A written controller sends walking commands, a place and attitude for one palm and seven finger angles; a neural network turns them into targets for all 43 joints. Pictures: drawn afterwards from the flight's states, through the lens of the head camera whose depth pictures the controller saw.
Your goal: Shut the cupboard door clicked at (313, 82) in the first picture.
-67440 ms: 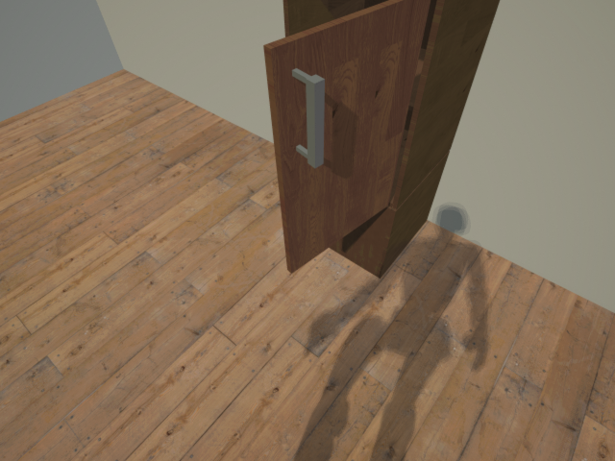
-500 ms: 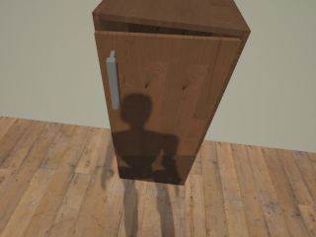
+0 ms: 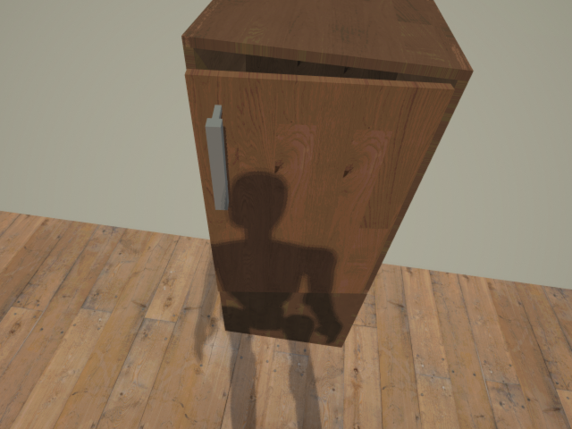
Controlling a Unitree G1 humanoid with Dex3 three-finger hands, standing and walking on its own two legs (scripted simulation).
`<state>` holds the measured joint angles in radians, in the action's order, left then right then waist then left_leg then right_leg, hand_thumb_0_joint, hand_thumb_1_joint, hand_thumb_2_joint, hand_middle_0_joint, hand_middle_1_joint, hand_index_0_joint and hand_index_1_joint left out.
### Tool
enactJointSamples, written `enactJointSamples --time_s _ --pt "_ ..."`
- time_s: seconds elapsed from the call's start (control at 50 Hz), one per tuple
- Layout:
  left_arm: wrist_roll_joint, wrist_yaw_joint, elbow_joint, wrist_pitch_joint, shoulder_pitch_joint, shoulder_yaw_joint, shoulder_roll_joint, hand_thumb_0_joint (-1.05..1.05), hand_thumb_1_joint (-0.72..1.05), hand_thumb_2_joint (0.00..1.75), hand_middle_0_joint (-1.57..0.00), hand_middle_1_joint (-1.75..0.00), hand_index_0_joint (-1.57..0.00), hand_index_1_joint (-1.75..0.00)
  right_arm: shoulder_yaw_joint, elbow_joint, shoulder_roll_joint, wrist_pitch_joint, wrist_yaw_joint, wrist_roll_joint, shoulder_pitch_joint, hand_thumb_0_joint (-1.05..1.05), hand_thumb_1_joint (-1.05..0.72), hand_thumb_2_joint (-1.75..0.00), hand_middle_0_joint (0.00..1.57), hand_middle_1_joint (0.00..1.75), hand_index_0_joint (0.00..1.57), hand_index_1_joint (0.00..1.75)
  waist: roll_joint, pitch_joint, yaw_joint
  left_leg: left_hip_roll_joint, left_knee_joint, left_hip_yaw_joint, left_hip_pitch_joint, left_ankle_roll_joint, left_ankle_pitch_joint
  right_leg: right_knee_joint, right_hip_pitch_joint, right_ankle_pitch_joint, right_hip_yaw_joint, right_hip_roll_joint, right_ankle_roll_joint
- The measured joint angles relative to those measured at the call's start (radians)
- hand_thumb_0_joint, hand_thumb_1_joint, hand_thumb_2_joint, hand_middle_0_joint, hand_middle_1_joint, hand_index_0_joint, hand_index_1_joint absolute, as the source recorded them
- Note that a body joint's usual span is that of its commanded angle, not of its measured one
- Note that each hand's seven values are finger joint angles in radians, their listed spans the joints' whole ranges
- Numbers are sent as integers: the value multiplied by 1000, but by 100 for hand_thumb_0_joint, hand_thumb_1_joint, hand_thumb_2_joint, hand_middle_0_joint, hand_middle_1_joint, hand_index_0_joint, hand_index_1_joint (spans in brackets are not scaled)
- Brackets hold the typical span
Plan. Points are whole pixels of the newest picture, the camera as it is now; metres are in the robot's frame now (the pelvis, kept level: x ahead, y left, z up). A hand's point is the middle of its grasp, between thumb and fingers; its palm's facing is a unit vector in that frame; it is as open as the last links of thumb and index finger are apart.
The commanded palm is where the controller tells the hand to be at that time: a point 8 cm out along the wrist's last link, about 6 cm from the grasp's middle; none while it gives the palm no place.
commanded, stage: look again from close up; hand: left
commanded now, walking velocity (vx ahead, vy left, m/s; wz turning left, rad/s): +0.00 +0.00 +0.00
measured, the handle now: (219, 160) +0.48 +0.15 +0.12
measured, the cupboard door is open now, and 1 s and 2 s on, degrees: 8 8 8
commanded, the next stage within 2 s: raise the hand and make a fist in 2.00 s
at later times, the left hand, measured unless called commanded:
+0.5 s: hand out of the picture +0.06 +0.16 -0.18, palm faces -0.01 -0.98 -0.18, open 7.4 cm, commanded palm none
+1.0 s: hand out of the picture +0.03 +0.16 -0.18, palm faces +0.00 -0.98 -0.17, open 7.4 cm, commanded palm none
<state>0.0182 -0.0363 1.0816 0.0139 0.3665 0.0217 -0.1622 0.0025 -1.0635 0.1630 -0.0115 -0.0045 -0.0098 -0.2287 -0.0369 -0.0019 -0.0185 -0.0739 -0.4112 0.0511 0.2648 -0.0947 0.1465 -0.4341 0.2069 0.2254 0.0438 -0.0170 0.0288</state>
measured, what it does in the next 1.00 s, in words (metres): stands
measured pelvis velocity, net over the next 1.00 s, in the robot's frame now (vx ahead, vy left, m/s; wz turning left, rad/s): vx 0.04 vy -0.01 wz -0.01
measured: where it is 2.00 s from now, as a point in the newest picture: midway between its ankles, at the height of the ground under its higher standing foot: outside the picture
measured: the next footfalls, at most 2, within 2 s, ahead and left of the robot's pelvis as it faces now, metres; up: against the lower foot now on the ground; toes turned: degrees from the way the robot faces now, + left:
none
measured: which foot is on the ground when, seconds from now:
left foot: down 0.00-1.00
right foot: down 0.00-1.00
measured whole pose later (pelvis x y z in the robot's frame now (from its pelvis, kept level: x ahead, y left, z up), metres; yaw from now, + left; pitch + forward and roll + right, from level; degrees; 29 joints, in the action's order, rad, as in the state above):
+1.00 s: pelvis +0.04 -0.01 +0.00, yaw -1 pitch -1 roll +0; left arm 0.01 -0.04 1.10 0.01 0.30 0.02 -0.17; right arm -0.01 -1.13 0.16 -0.03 -0.02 -0.01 -0.24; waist -0.04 0.03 -0.01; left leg -0.06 -0.38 0.05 0.17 -0.08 0.20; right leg -0.39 0.11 0.26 0.05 -0.01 0.02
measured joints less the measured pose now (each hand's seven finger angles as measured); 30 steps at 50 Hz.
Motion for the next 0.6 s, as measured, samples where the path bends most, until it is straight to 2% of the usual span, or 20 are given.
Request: enactJointSamples --time_s 0.36,0.6 --pt "-9 -5 -3 4 -83 -1 -20 1 91 90 -20 -30 -20 -30 -12 -49 -8 -16 -8 2 -22 1 -91 -90 20 30 20 29 -3 19 21 10 0 3 -46 12 45 19 -51 29 6 9 -2" --pt "-11 -7 -3 1 -102 -2 -19 1 91 90 -20 -30 -20 -30 -14 -58 -6 -19 -14 2 -16 1 -91 -90 20 30 20 29 0 16 21 10 4 5 -77 15 60 26 -82 43 9 10 -5"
